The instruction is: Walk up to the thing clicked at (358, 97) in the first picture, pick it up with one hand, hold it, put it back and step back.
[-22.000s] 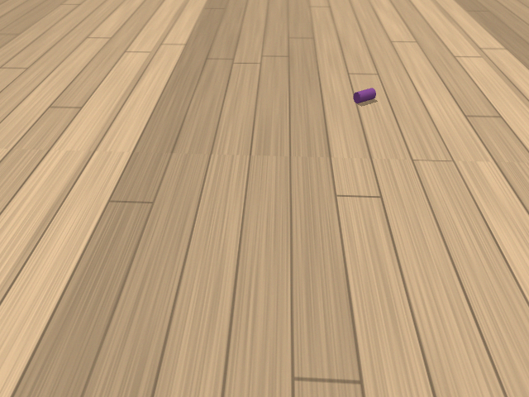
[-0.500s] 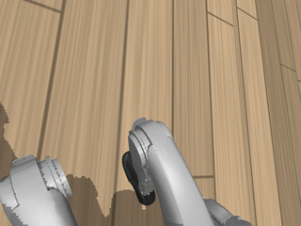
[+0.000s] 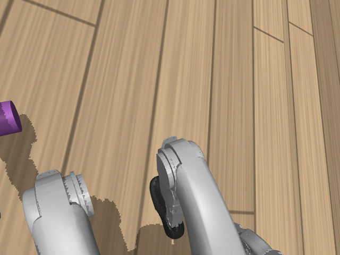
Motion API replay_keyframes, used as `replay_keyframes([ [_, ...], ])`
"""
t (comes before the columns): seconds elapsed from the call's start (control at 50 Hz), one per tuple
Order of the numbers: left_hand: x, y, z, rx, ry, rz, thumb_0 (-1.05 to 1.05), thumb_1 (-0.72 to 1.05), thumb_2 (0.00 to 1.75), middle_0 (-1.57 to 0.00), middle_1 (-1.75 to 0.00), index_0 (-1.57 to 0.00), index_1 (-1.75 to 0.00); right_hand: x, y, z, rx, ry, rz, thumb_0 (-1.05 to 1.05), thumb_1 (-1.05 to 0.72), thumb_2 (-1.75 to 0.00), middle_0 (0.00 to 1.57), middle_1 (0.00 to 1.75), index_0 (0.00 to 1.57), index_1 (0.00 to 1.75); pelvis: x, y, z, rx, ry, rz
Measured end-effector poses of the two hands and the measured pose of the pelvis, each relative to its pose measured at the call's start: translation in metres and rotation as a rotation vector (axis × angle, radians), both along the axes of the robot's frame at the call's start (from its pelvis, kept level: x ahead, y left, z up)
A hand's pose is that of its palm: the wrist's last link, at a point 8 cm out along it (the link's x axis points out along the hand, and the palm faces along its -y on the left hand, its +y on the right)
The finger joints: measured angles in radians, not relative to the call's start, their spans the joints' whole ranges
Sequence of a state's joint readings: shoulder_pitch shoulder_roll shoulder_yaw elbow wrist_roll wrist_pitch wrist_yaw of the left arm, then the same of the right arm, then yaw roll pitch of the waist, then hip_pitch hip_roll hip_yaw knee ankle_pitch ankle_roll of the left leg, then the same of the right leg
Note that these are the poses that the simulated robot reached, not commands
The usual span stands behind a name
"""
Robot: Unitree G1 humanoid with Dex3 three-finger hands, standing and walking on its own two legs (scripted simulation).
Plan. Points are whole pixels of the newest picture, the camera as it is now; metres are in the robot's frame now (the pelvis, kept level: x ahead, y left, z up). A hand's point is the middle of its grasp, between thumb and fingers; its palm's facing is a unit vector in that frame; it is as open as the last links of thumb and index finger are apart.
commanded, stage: settle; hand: left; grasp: from above
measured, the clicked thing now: out of the picture +0.45 +0.32 -0.25
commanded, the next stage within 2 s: lift in 0.50 s
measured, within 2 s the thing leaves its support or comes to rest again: neither
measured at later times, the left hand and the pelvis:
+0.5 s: hand out of the picture +0.43 +0.31 -0.13, palm faces -0.46 -0.10 -0.88, open 10.1 cm; pelvis -0.01 -0.01 +0.03, yaw +5 degrees
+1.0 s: hand out of the picture +0.40 +0.32 -0.04, palm faces -0.46 -0.11 -0.88, open 10.2 cm; pelvis -0.01 -0.01 +0.08, yaw +7 degrees
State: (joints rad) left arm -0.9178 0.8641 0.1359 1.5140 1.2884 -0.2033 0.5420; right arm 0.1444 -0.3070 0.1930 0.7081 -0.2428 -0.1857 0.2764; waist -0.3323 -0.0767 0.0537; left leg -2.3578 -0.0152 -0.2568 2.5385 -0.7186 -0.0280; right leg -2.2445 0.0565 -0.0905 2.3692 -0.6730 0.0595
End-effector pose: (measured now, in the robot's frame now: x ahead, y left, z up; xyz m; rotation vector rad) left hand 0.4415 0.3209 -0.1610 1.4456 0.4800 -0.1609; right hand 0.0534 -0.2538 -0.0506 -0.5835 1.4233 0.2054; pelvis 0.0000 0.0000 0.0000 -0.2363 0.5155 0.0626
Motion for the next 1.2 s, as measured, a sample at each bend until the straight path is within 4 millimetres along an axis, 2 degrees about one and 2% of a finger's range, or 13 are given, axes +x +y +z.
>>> replay_keyframes([
  [0.2,-0.001,0.003,0.051,0.039,0.015,0.011,0.01,0.03,0.24,-0.81,-0.27,-0.83,-0.25,0.021,-0.011,-0.005,0.025,-0.067,-0.077,0.01,-0.91,-0.9,0.2,0.3,0.2,0.29,0.0,-0.002,0.013,0.03,0.055,0.022],
  [0.32,-0.004,0.002,0.076,0.042,0.064,0.013,0.01,0.03,0.23,-0.82,-0.25,-0.85,-0.23,0.028,-0.015,-0.005,0.038,-0.089,-0.094,0.01,-0.91,-0.9,0.2,0.3,0.2,0.29,-0.003,-0.006,0.023,0.054,0.06,0.035],
  [0.52,-0.008,-0.005,0.095,0.022,0.072,-0.033,0.0,0.02,0.25,-0.83,-0.24,-0.85,-0.23,0.018,-0.022,-0.003,0.003,-0.071,-0.126,0.01,-0.91,-0.91,0.2,0.3,0.2,0.3,-0.009,-0.012,0.031,0.073,0.051,0.044],
  [0.76,-0.01,-0.002,0.121,0.036,0.037,-0.016,0.0,0.01,0.27,-0.83,-0.25,-0.84,-0.24,0.004,-0.022,0.006,-0.023,-0.057,-0.196,0.01,-0.92,-0.91,0.2,0.3,0.2,0.3,-0.01,-0.011,0.043,0.08,0.072,0.053],
  [0.96,-0.028,0.004,0.163,0.03,0.079,0.0,0.0,-0.01,0.29,-0.82,-0.28,-0.84,-0.27,0.018,-0.015,0.028,-0.003,-0.096,-0.239,0.01,-0.92,-0.91,0.2,0.3,0.2,0.3,-0.01,-0.009,0.075,0.087,0.089,0.064],
  [1.2,-0.062,0.004,0.235,0.008,0.061,-0.007,0.0,-0.02,0.32,-0.81,-0.31,-0.83,-0.31,0.062,-0.008,0.078,0.021,-0.21,-0.226,0.01,-0.91,-0.91,0.2,0.3,0.2,0.3,-0.009,-0.007,0.13,0.1,0.082,0.08],
])
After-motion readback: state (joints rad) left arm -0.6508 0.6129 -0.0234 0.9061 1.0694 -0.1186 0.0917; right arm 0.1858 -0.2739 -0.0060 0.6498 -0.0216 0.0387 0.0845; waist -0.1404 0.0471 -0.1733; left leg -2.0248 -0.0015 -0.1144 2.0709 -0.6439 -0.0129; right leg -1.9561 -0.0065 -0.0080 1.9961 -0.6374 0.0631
